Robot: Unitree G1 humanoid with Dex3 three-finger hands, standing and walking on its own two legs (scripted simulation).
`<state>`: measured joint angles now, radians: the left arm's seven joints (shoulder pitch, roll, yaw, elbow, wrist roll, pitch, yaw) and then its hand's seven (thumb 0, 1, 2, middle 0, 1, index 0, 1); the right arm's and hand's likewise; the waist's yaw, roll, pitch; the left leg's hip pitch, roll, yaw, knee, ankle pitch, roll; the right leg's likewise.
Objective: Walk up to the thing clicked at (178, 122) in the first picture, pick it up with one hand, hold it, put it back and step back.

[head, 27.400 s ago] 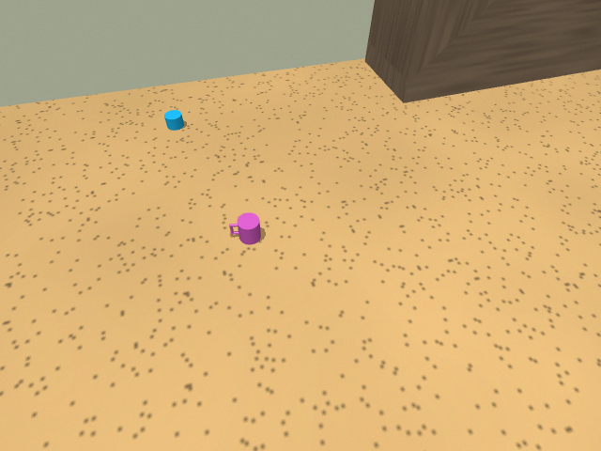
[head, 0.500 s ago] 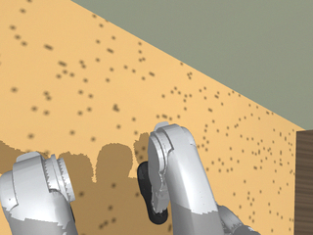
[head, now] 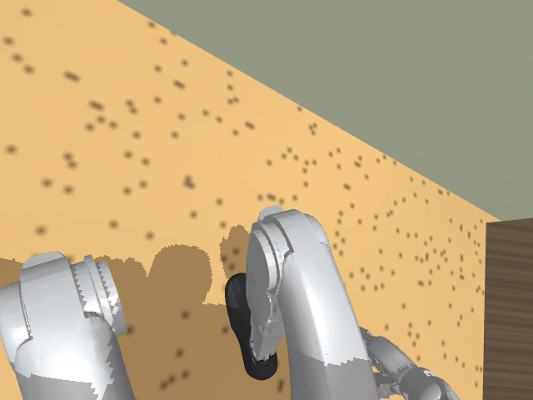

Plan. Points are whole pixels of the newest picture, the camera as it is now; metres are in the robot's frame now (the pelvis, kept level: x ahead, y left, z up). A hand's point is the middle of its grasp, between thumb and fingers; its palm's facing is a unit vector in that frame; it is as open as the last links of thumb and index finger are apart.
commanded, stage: rest palm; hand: left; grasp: from above
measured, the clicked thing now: out of the picture +0.41 +0.38 -0.25
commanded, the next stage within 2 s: close in 0.44 s
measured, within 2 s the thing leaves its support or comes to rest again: neither
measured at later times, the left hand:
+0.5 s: hand out of the picture +0.40 +0.37 -0.24, palm faces -0.43 -0.18 -0.89, open 14.0 cm
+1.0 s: hand out of the picture +0.40 +0.37 -0.24, palm faces -0.42 -0.17 -0.89, open 13.7 cm
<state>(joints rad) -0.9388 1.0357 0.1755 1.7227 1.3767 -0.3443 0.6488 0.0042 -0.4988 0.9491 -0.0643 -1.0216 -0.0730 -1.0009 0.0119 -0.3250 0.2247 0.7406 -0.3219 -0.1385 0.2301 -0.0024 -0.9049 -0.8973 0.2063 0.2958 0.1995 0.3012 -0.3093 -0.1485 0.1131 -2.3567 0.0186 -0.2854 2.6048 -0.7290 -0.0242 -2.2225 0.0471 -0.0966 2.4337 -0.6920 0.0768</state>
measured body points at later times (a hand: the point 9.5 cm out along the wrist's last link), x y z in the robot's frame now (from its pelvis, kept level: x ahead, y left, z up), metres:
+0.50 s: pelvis +0.00 +0.00 +0.00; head +0.25 +0.15 +0.34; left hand +0.42 +0.38 -0.19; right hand +0.09 -0.25 -0.07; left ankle +0.06 +0.13 -0.26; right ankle +0.11 -0.14 -0.25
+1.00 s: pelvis +0.00 +0.00 +0.00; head +0.24 +0.15 +0.34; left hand +0.42 +0.38 -0.19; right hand +0.09 -0.26 -0.06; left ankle +0.06 +0.13 -0.26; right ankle +0.11 -0.14 -0.25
